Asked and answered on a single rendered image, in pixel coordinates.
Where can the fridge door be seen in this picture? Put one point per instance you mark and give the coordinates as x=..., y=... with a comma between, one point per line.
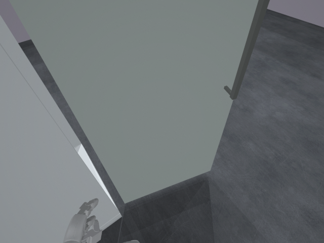
x=144, y=78

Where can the left robot hand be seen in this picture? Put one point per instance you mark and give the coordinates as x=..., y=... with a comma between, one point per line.
x=79, y=224

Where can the handle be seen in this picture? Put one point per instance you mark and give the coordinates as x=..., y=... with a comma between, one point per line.
x=251, y=40

